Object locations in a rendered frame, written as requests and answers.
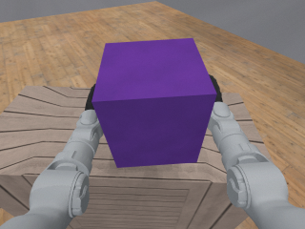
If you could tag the robot right upper arm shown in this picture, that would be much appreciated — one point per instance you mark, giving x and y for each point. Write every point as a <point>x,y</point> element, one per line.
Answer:
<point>260,190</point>

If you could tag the robot right hand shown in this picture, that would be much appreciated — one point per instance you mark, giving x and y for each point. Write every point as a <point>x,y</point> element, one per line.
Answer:
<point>217,89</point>

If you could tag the robot left upper arm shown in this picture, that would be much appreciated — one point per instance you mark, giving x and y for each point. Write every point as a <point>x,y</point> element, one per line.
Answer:
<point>57,197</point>

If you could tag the robot left hand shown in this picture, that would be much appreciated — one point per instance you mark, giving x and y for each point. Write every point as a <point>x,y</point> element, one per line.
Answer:
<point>89,105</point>

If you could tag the robot right forearm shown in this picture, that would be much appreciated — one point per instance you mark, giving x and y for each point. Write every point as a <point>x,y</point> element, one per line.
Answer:
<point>231,141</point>

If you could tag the robot left forearm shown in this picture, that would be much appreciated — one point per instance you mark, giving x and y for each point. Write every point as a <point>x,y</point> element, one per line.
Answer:
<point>81,147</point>

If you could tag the pedestal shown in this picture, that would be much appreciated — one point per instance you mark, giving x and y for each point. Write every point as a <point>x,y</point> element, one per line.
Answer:
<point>37,125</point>

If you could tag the carton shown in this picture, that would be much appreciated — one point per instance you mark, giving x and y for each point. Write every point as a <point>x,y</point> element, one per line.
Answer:
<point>153,100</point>

